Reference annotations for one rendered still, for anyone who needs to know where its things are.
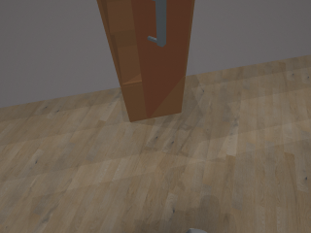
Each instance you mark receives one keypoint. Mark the cupboard door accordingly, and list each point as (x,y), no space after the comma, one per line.
(161,67)

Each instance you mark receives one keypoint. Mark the handle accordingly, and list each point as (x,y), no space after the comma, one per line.
(160,22)

